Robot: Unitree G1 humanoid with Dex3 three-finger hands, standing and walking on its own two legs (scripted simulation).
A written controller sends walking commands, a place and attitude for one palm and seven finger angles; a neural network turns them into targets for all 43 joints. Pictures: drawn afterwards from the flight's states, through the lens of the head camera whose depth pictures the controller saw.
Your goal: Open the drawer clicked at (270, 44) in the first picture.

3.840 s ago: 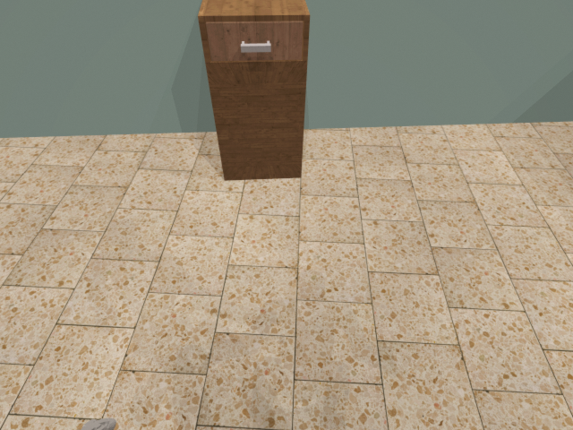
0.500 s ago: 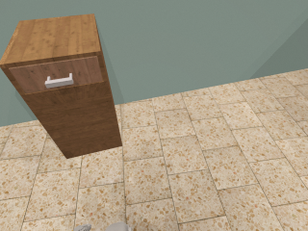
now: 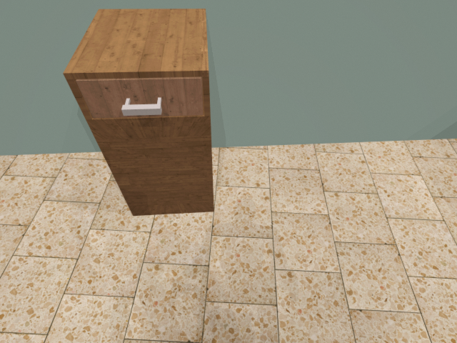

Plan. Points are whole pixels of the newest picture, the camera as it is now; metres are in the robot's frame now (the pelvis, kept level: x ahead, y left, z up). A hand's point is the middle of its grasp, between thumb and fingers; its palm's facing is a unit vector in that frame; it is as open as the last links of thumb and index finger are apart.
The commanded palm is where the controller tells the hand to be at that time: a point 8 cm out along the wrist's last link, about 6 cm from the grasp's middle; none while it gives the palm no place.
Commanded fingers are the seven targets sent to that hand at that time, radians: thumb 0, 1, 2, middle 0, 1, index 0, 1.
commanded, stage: take the last steps up to it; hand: left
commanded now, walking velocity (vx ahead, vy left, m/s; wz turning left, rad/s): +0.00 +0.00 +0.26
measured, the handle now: (143, 105) +0.75 +0.31 -0.06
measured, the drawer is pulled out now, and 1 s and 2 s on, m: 0.00 0.00 0.00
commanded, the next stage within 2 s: come to a stop and stand still in 1.00 s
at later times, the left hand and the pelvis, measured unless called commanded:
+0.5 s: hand out of the picture -0.07 +0.17 -0.18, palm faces +0.25 -0.95 -0.18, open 7.3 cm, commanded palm none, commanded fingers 0.00 0.90 0.90 -0.20 -0.30 -0.20 -0.30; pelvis +0.02 +0.01 +0.00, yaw +9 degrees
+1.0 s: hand (145, 285) +0.26 +0.20 -0.17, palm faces +0.14 -0.97 -0.21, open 7.3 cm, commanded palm none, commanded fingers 0.00 0.90 0.90 -0.20 -0.30 -0.20 -0.30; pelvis +0.17 +0.01 -0.02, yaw +8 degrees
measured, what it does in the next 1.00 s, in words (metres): walks ahead: right foot, then left foot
